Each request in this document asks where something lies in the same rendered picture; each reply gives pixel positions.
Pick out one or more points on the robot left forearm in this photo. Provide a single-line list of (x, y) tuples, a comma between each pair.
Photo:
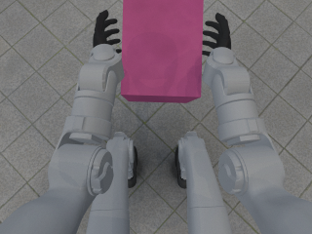
[(89, 121)]

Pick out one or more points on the robot left shin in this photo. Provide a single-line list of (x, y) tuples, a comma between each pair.
[(130, 167)]

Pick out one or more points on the robot right forearm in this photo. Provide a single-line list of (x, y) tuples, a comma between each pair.
[(234, 101)]

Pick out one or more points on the right robot hand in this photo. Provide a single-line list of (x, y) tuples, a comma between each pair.
[(222, 37)]

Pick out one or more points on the carton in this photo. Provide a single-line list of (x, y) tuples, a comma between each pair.
[(162, 48)]

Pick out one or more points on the left robot hand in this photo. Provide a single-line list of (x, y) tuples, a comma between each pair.
[(100, 36)]

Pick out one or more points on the robot left foot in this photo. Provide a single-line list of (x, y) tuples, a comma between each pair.
[(133, 180)]

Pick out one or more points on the right robot upper arm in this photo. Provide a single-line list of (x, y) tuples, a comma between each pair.
[(255, 175)]

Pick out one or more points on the left robot upper arm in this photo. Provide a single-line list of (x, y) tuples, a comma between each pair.
[(77, 174)]

